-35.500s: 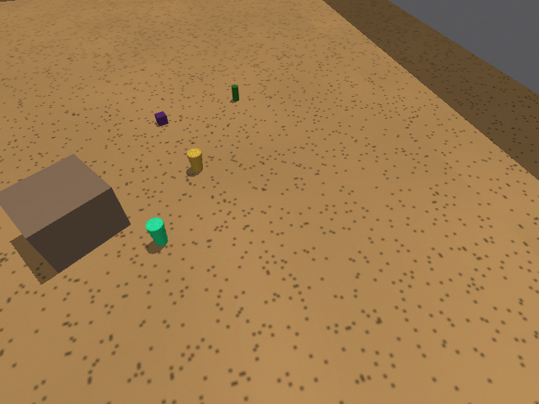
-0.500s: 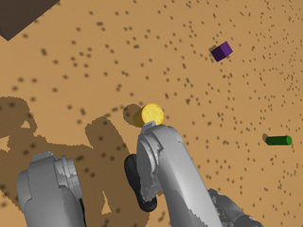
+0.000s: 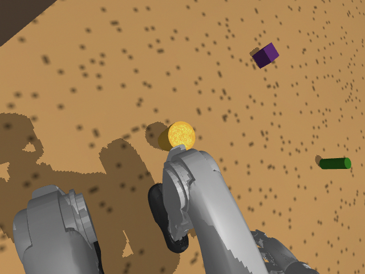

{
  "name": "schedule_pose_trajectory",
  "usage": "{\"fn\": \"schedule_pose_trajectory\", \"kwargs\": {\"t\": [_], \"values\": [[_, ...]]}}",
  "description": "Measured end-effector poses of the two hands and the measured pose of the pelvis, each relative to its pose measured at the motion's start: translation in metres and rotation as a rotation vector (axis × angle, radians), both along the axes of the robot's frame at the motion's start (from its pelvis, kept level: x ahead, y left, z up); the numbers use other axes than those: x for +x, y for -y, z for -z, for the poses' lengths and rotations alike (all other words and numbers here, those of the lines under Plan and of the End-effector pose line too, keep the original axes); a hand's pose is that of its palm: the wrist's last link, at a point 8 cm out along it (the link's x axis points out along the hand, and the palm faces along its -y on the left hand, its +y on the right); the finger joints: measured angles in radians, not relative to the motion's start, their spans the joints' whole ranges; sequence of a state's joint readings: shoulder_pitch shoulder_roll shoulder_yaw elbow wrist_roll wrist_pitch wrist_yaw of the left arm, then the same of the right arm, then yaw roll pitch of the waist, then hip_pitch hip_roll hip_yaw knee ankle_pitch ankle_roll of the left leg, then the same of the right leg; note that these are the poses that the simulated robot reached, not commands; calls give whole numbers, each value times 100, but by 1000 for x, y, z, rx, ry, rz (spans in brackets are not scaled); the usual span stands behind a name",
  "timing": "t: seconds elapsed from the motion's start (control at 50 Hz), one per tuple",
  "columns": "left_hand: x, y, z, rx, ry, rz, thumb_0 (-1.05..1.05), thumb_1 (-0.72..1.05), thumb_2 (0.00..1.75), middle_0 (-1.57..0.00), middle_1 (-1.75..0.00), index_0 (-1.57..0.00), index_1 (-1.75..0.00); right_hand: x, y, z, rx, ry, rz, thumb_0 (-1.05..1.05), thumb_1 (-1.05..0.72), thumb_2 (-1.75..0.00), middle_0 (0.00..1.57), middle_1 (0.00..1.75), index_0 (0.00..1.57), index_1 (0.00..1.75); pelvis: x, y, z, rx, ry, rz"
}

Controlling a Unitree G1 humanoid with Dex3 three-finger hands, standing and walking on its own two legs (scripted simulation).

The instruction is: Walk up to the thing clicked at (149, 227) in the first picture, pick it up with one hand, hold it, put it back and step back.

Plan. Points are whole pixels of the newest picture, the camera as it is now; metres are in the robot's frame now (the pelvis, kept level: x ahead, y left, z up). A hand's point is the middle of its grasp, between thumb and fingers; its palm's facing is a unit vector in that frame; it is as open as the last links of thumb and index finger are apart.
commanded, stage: close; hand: left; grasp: from above
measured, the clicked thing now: out of the picture +0.51 +0.37 -0.25
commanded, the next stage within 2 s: none
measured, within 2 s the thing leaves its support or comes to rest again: neither
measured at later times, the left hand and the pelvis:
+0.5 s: hand out of the picture +0.49 +0.38 -0.18, palm faces -0.37 -0.12 -0.92, open 12.7 cm; pelvis +0.00 +0.00 +0.00, yaw +0 degrees
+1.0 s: hand out of the picture +0.49 +0.37 -0.18, palm faces -0.38 -0.11 -0.92, open 12.8 cm; pelvis +0.00 +0.00 +0.00, yaw +0 degrees
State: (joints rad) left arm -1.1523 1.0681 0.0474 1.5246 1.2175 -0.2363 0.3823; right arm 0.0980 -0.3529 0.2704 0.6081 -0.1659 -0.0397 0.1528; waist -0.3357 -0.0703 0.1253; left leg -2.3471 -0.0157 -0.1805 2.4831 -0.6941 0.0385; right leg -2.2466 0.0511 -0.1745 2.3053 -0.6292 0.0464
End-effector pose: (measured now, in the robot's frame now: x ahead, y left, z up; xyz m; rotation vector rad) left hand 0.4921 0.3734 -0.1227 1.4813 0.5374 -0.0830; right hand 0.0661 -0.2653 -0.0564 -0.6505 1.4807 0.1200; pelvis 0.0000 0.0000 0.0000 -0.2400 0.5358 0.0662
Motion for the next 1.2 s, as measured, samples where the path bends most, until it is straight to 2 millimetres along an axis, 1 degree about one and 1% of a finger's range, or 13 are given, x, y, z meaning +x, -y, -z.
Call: {"fn": "schedule_pose_trajectory", "kwargs": {"t": [0.32, 0.5, 0.92, 1.2], "values": [[-5, -4, -1, -16, 6, 8, 0, -46, 118, -8, -152, -5, -147, 13, -4, 0, -7, 24, -24, 0, -93, -91, 21, 30, 21, 30, 0, -1, -1, -4, -2, -3], [-4, -5, -1, -12, 10, 8, 0, -48, 120, -9, -153, -5, -149, 18, -6, 0, -5, 31, -28, 0, -93, -91, 21, 30, 21, 30, 2, -2, -3, -7, -11, -4], [-3, 0, -2, -1, -9, 2, 0, -48, 118, -8, -155, -6, -148, 6, 1, 2, -2, 5, -10, 0, -93, -91, 21, 30, 21, 30, 0, 1, -2, 3, -6, -3], [-3, -4, -1, -12, 4, 4, 0, -50, 116, -8, -153, -5, -146, 9, -5, -2, -10, 16, -18, 0, -93, -91, 21, 30, 21, 30, 1, -2, -3, -5, -7, -4]]}}
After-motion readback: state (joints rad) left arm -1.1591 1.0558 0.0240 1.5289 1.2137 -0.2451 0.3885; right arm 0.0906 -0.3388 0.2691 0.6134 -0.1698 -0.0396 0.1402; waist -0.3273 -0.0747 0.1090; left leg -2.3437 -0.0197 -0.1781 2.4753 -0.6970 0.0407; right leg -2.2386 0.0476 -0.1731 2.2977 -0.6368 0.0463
